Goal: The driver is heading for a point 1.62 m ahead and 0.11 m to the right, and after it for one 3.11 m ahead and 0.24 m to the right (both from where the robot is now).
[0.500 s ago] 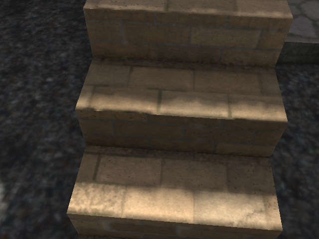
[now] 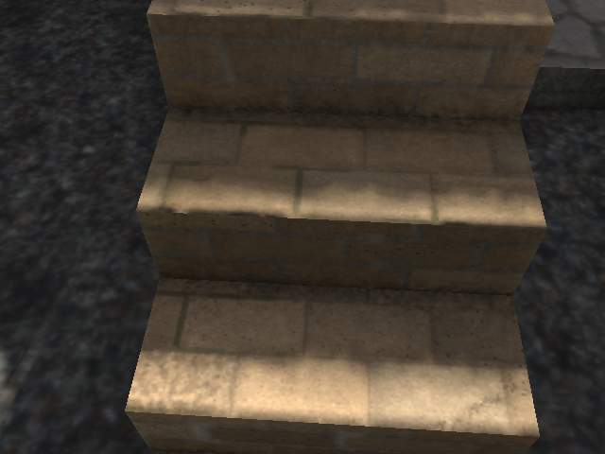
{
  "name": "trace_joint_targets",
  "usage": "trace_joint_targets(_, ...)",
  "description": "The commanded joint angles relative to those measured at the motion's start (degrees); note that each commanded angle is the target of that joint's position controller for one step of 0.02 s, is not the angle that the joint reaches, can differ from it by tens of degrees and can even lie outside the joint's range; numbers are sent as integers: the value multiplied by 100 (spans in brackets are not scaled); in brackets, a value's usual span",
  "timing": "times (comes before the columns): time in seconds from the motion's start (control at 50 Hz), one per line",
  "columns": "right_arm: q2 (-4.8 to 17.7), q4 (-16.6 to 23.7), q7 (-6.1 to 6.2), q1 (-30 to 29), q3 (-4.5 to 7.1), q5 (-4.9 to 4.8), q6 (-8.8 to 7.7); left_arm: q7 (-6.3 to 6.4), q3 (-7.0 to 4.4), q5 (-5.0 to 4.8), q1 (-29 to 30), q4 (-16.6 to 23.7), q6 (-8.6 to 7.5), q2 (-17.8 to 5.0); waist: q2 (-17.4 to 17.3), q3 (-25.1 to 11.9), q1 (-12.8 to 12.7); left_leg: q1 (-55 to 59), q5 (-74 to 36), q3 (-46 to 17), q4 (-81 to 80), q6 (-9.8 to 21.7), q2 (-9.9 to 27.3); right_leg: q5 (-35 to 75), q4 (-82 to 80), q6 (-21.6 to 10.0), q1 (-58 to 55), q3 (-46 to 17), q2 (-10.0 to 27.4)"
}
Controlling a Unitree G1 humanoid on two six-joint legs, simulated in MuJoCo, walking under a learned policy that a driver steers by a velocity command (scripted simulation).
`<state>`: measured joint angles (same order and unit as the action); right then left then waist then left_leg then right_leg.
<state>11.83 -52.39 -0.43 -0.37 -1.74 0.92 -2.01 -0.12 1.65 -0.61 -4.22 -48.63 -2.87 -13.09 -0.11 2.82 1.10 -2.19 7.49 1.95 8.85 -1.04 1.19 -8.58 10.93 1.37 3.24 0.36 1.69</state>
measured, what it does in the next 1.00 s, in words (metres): stands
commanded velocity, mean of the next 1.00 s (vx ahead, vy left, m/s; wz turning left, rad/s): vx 0.73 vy -0.06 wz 0.00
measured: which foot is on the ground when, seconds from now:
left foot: down 0.00-1.00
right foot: down 0.00-1.00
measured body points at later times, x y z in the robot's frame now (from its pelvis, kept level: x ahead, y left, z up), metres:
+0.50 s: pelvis -0.01 +0.01 +0.00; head +0.02 +0.01 +0.45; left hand +0.15 +0.24 -0.12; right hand +0.17 -0.23 -0.11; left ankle -0.03 +0.13 -0.75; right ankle -0.03 -0.13 -0.75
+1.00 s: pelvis -0.01 +0.00 +0.00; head +0.01 +0.00 +0.45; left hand +0.14 +0.24 -0.12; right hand +0.16 -0.24 -0.12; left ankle -0.03 +0.13 -0.75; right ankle -0.03 -0.13 -0.75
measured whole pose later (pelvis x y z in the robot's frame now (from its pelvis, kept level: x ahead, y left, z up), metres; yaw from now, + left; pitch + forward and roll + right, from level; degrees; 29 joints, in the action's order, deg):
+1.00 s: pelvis -0.01 +0.00 +0.00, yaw +0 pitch +0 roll +0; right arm 13.0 -53.7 -1.5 0.4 -1.6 0.3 -2.2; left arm -0.3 2.3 0.6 -6.6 -49.0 -2.9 -13.6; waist 0.2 2.2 0.8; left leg -2.0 6.5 1.3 8.3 -1.4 1.4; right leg -7.6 10.3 1.3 2.9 0.5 1.7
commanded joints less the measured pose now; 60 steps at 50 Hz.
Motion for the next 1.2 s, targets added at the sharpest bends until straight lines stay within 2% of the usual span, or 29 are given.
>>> trace_joint_targets(0.02,756,475,61,-268,163,79,-73,54,-91,62,121,333,-80,-633,251,-1186,27,371,-2296,-536,330,184,955,2319,179,-166,-537,-414,875)
trace_joint_targets(0.06,696,523,42,-361,158,61,-63,52,-76,79,146,338,-53,-614,-18,-1077,5,378,-2295,-538,352,147,933,2003,129,-158,-415,-422,855)
trace_joint_targets(0.1,641,565,29,-395,150,67,-49,35,-70,87,201,345,-46,-641,-98,-957,24,297,-2150,-544,309,134,927,1855,75,-143,-358,-434,869)
trace_joint_targets(0.38,725,637,-3,-421,174,84,-32,-4,-45,94,257,333,-58,-685,-47,-798,59,219,-1618,-606,160,125,918,1344,-122,-105,-250,-454,884)
trace_joint_targets(0.4,739,569,-13,-350,167,91,-43,17,-31,81,217,340,-62,-641,59,-816,46,250,-1593,-653,141,162,932,1175,-121,-119,-261,-407,826)
trace_joint_targets(0.42,759,561,-18,-375,169,86,-47,24,-24,85,187,337,-65,-628,16,-776,26,249,-1573,-647,143,168,932,1122,-143,-121,-222,-413,827)
trace_joint_targets(0.88,753,434,-17,-411,161,53,-53,18,-35,81,-14,353,-98,-655,8,-706,28,104,-1289,-606,126,143,906,1283,-153,-181,-296,-460,835)
trace_joint_targets(0.9,667,216,-88,-156,113,-102,-104,6,-58,169,-52,331,-74,-651,-350,-915,11,-95,-641,-489,-104,39,726,973,-4,-201,-650,-538,756)
trace_joint_targets(0.94,650,199,-129,-258,97,-97,-140,-4,-79,180,-35,336,-57,-709,-203,-621,-64,-265,-547,-478,-201,7,709,920,-14,-212,-528,-548,751)
trace_joint_targets(0.96,611,213,-118,-392,120,-84,-101,-8,-74,111,-19,298,-69,-662,-37,-430,-28,-270,-667,-477,-253,36,718,944,-75,-186,-359,-573,758)
trace_joint_targets(1.02,679,148,-103,-318,141,-71,-84,3,-85,86,-61,285,-89,-631,122,-570,-39,-134,-885,-491,-218,74,754,1122,-45,-183,-439,-586,754)
trace_joint_targets(1.06,632,170,-88,-384,145,-85,-90,-7,-107,88,-50,285,-88,-669,31,-633,-33,-96,-1018,-446,-193,50,755,1420,-47,-181,-477,-633,825)
trace_joint_targets(1.2,568,97,-75,-277,150,-92,-98,6,-135,90,-24,275,-58,-657,121,-805,-24,32,-1275,-433,-155,38,761,1784,56,-166,-607,-600,832)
